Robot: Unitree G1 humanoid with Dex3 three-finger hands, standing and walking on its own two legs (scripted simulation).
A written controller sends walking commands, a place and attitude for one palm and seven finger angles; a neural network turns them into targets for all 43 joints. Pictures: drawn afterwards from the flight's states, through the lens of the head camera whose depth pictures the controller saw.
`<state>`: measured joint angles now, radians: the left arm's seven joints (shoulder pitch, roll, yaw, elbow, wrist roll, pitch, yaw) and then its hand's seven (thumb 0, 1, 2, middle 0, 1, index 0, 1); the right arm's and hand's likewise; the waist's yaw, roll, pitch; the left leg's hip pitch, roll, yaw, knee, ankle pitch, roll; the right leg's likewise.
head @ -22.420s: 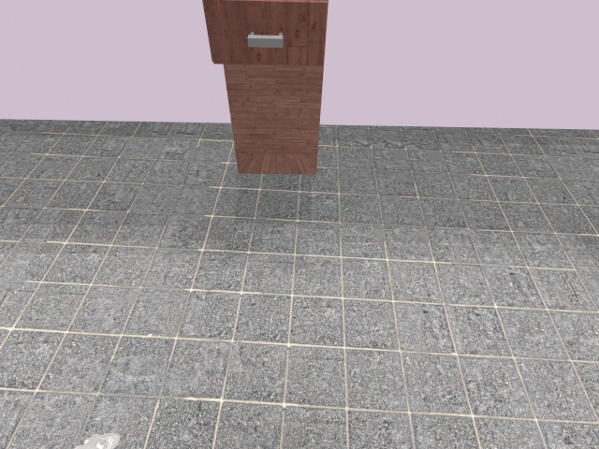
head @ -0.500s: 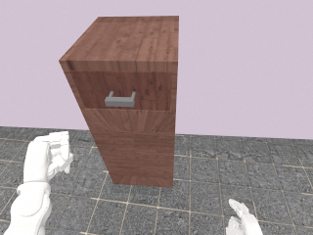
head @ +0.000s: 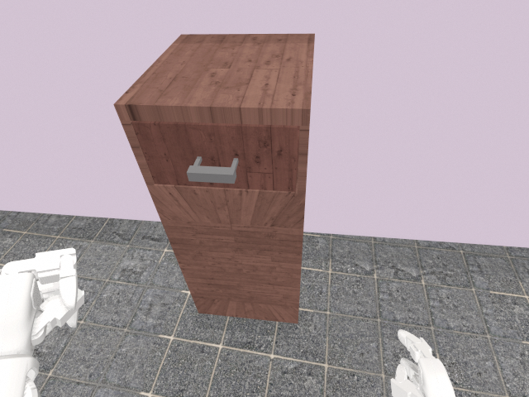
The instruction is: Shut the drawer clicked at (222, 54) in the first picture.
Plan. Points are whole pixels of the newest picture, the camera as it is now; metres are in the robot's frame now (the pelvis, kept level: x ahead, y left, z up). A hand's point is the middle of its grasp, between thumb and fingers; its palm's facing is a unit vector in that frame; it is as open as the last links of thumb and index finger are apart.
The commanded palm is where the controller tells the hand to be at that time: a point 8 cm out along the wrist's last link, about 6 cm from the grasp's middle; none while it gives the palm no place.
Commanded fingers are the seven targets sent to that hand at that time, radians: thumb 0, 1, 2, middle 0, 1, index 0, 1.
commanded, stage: step back with the hand held close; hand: left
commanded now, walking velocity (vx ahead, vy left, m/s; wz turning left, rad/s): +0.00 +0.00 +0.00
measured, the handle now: (214, 168) +0.56 +0.19 +0.03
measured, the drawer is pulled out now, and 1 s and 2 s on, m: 0.00 0.00 0.00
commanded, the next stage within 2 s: stop stepping back and stand still in 1.48 s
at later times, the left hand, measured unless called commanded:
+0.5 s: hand (71, 305) +0.17 +0.25 +0.15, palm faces +0.26 -0.82 -0.51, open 3.3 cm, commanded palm +0.11 +0.29 +0.17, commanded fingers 0.00 0.90 0.90 -1.40 -1.60 -1.40 -1.60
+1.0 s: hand (4, 365) +0.10 +0.27 +0.15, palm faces +0.36 -0.78 -0.51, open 3.3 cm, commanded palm +0.03 +0.31 +0.17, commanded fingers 0.00 0.90 0.90 -1.40 -1.60 -1.40 -1.60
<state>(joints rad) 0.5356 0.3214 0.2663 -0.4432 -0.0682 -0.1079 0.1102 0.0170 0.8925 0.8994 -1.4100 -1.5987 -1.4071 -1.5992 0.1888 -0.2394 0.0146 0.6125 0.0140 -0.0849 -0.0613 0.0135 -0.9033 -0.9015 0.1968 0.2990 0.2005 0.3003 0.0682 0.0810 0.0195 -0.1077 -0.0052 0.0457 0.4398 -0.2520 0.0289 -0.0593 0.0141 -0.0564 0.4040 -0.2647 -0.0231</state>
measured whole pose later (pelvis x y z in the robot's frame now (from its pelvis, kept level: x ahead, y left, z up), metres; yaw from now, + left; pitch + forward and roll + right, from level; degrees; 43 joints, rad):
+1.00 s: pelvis -0.09 +0.02 -0.02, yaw +1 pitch +0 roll -2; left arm 0.62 0.42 0.42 -0.60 -0.01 -0.26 0.13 0.02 0.89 0.90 -1.41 -1.60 -1.41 -1.60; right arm 0.19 -0.21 0.00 0.55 0.00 -0.07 -0.07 0.01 -0.90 -0.90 0.20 0.30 0.20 0.30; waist 0.00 0.00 0.07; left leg -0.43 -0.02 0.03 0.58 -0.16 0.07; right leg -0.34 0.05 0.03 0.56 -0.22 0.01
